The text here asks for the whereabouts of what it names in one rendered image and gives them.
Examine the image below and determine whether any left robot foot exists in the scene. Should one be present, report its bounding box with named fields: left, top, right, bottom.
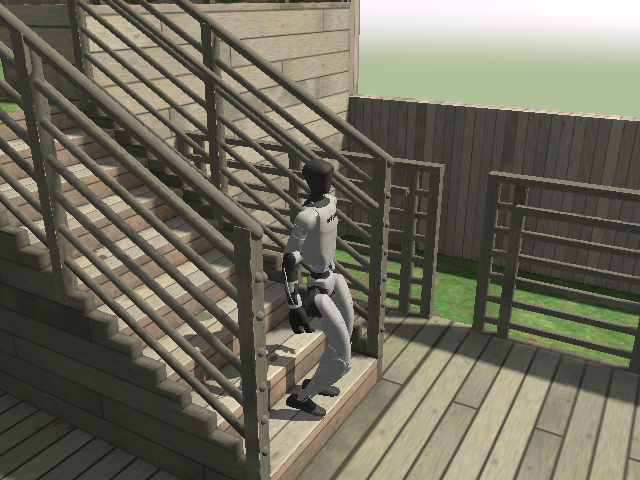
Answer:
left=302, top=379, right=340, bottom=397

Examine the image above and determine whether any robot left shin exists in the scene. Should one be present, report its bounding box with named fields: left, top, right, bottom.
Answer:
left=310, top=342, right=352, bottom=382

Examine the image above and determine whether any left robot hand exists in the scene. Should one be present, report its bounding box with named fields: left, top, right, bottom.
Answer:
left=329, top=268, right=341, bottom=298

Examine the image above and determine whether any robot left upper arm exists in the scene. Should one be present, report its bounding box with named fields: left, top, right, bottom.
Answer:
left=323, top=194, right=337, bottom=205

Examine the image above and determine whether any right robot forearm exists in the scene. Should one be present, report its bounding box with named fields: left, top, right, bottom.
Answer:
left=282, top=253, right=302, bottom=309

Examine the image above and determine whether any right robot hand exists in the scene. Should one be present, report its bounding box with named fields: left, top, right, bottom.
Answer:
left=288, top=307, right=315, bottom=334

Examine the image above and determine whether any robot right upper arm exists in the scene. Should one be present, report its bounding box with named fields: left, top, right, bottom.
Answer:
left=283, top=208, right=318, bottom=265

